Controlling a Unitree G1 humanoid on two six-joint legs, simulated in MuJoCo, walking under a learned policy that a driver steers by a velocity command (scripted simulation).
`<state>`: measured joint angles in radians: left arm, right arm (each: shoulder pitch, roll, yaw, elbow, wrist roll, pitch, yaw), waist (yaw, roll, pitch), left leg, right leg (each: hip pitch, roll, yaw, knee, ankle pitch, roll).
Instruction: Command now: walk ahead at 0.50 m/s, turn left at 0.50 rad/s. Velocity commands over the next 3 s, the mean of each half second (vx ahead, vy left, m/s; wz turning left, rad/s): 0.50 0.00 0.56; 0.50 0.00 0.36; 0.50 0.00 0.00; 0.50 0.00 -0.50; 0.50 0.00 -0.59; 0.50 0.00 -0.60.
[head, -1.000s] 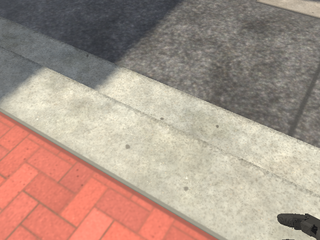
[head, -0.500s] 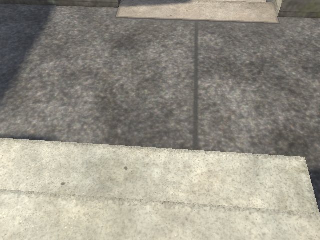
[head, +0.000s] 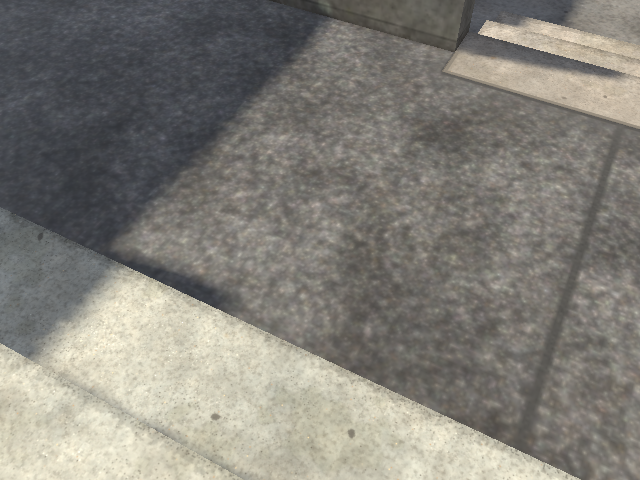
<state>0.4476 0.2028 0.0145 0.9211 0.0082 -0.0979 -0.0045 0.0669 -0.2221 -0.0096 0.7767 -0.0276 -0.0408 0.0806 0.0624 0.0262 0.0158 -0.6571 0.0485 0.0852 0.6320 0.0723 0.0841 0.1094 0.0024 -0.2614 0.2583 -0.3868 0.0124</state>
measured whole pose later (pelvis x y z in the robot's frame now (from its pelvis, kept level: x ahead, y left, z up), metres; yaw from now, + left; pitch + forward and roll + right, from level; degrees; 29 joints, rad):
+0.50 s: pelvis +0.24 +0.01 +0.01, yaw +18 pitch +0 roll +0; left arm 0.11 0.31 0.06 0.72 0.04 0.01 -0.01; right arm 0.43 -0.29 -0.08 0.85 -0.01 -0.05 -0.02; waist -0.06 -0.05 -0.02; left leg -0.15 -0.16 -0.15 0.44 -0.28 0.11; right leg -0.60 -0.05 0.11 0.85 0.04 0.06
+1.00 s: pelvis +0.56 -0.05 -0.18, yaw +28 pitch +2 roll +0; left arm 0.47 0.17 0.01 0.97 0.08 -0.10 -0.05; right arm 0.36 -0.24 0.00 0.83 -0.07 -0.10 0.06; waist 0.02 0.09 -0.04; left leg -0.92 -0.04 -0.08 1.87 -0.09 0.06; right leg -0.33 0.08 0.01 0.64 -0.34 -0.05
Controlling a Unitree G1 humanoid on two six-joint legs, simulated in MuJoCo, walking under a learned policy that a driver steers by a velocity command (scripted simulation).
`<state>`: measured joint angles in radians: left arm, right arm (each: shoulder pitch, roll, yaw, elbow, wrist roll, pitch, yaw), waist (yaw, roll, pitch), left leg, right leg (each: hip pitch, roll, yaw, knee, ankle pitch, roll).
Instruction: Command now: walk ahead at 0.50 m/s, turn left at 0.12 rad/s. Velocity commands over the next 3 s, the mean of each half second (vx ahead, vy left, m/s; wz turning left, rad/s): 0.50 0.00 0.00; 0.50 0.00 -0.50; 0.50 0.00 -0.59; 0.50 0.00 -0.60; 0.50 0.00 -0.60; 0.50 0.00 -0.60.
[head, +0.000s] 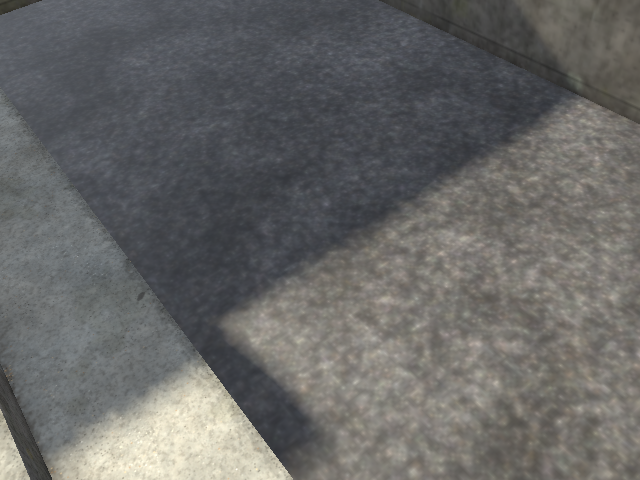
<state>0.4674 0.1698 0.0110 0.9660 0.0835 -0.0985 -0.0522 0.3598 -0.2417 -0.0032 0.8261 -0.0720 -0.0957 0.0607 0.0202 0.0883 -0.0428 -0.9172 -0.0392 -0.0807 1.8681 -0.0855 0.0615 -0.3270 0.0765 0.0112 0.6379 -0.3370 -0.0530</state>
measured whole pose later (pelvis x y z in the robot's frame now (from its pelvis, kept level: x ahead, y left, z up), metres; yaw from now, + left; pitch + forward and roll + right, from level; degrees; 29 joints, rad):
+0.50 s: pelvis +0.27 -0.03 +0.01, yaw -3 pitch +0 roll +2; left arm 0.39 0.24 0.05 0.91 0.03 0.00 0.00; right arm 0.22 -0.25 -0.04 0.92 -0.04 -0.06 0.01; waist 0.02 -0.02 0.05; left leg -0.26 -0.03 0.12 0.53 -0.27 0.06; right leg -0.42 0.00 0.03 1.12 -0.39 -0.05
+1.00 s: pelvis +0.57 -0.19 -0.18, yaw -20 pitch +3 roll +1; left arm 0.17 0.24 0.06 0.83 0.01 -0.03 -0.04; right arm 0.30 -0.25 -0.06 0.85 0.05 -0.13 -0.03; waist -0.04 0.01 0.06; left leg -0.56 0.12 -0.09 1.72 -0.54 -0.05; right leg -0.43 0.08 0.04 0.61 -0.22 -0.08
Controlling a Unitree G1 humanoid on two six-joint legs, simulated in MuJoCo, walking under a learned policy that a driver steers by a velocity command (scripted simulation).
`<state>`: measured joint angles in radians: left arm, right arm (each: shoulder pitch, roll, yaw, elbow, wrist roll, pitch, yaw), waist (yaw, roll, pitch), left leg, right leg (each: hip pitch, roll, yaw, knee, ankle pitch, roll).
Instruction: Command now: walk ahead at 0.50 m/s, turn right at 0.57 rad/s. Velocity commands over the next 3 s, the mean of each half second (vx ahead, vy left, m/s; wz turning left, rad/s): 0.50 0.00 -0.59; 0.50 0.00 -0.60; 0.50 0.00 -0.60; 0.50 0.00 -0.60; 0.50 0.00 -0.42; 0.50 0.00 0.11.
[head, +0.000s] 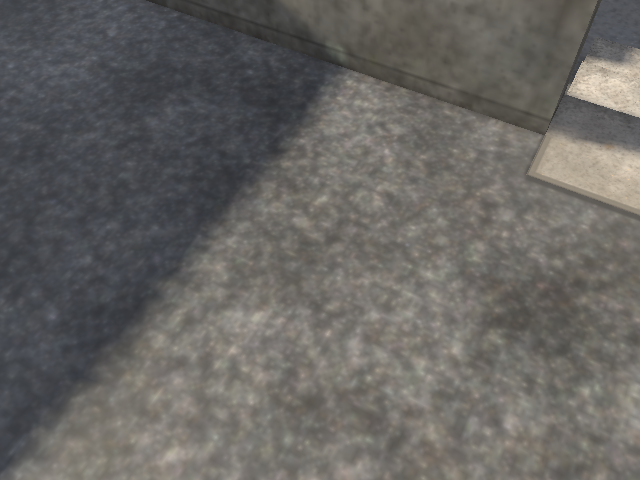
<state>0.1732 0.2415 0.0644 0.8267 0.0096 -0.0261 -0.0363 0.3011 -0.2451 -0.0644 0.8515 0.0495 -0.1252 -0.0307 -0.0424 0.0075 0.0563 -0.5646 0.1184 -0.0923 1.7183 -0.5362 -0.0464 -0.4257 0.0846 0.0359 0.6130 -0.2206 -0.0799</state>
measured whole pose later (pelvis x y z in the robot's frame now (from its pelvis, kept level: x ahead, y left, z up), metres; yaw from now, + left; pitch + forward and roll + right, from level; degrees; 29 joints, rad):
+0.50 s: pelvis +0.29 +0.01 +0.02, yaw -17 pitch +2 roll +1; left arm 0.20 0.30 0.09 0.70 -0.03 -0.01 0.00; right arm 0.27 -0.24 -0.08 0.82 0.00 -0.11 0.00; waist -0.04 -0.05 0.00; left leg -0.21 0.00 0.09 0.38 -0.21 0.02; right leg -0.62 -0.05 0.07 1.08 -0.30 -0.02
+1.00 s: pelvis +0.52 -0.17 +0.02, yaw -35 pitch +2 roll +1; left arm 0.32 0.26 0.07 0.71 -0.01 -0.04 -0.01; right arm 0.09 -0.30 -0.06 0.72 -0.01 -0.11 0.00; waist 0.04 0.03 0.04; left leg -0.65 0.11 -0.06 1.00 -0.23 -0.04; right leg -0.22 0.10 0.07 0.36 -0.17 -0.10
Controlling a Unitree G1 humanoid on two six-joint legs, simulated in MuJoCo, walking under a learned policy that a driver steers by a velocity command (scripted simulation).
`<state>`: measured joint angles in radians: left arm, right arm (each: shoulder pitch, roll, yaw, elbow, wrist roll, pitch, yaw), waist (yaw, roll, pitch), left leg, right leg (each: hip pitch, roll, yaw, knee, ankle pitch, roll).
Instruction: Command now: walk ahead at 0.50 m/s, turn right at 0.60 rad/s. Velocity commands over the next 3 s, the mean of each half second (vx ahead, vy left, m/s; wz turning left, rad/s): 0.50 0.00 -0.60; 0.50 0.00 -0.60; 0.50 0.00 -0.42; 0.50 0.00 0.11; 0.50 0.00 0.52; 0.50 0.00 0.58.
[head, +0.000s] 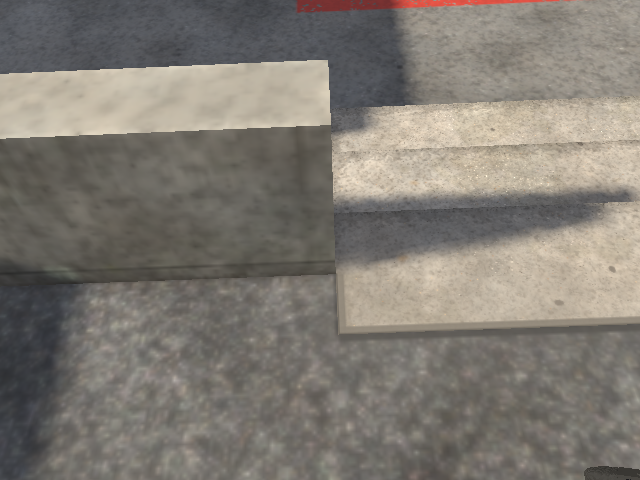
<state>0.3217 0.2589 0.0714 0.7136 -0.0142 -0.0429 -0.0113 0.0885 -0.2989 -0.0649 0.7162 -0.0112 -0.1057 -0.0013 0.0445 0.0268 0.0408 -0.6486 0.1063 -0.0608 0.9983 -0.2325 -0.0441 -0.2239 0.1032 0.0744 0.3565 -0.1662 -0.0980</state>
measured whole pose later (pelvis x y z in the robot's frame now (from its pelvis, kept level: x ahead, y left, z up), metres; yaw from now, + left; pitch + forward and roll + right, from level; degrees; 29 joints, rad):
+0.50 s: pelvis +0.28 +0.04 +0.00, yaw -17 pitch +1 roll +2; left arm 0.21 0.33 0.08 0.65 -0.03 -0.01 0.00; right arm 0.29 -0.27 -0.07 0.79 -0.01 -0.10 0.01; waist -0.05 -0.05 0.04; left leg -0.16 -0.03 0.10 0.33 -0.19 0.04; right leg -0.66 -0.07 0.08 1.09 -0.25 0.00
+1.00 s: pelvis +0.50 -0.12 +0.00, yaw -35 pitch +2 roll +0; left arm 0.32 0.28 0.07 0.66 -0.01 -0.03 -0.01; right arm 0.12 -0.32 -0.05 0.71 -0.01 -0.10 0.01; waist 0.03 0.03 0.05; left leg -0.63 0.11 -0.06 1.04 -0.26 -0.05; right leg -0.23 0.12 0.06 0.39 -0.17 -0.10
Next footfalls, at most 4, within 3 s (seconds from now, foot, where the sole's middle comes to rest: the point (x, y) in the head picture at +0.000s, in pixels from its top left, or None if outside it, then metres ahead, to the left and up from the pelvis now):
0.24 left None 0.34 0.13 -0.78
0.78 right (462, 453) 0.51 -0.20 -0.78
1.26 left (446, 310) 0.85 -0.20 -0.78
1.70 right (575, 318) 0.83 -0.50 -0.78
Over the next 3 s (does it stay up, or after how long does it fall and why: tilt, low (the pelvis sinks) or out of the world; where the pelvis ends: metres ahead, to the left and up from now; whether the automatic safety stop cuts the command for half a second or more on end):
stays up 1.34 -0.75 -0.16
